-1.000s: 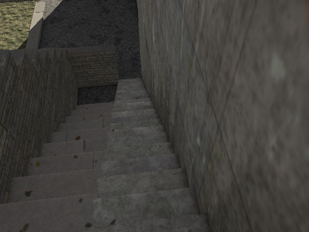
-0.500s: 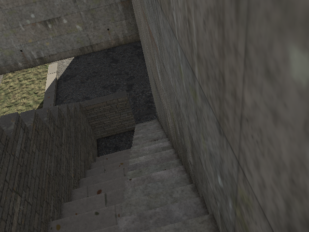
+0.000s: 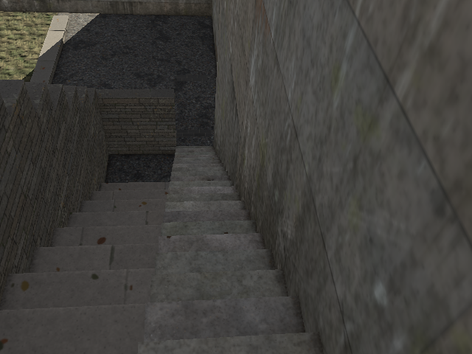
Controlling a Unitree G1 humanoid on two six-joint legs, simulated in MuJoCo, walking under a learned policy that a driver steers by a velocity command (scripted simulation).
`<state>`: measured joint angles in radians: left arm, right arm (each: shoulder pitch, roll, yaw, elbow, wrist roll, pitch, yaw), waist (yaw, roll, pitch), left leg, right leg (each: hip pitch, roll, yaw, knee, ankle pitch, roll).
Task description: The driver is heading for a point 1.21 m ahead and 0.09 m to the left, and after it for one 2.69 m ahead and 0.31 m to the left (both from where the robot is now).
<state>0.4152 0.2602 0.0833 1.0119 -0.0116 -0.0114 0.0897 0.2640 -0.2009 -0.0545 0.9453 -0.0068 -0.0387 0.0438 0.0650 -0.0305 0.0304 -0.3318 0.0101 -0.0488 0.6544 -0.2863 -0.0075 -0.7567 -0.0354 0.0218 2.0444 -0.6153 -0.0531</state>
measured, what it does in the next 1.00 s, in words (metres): goes down: right foot 0.19 m lower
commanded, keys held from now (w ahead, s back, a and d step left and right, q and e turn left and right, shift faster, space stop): w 1.00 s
